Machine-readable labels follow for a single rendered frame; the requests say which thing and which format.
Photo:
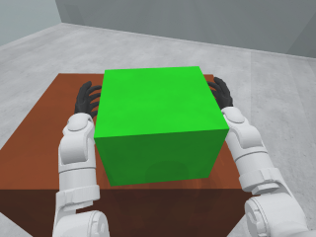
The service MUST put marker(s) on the right robot forearm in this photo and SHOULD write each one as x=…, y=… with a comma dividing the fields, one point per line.
x=256, y=169

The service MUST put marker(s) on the right robot upper arm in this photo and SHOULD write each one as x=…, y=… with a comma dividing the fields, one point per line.
x=276, y=215

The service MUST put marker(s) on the left robot forearm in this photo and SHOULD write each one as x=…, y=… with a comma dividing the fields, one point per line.
x=76, y=167

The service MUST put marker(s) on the left robot upper arm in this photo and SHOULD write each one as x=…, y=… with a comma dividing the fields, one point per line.
x=85, y=224

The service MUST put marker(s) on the pedestal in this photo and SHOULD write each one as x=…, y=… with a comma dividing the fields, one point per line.
x=29, y=179

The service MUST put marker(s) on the carton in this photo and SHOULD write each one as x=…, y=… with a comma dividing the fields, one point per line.
x=158, y=124

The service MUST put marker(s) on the robot right hand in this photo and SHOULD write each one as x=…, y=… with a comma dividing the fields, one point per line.
x=222, y=93

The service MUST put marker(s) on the robot left hand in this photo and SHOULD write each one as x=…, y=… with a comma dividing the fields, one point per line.
x=83, y=100

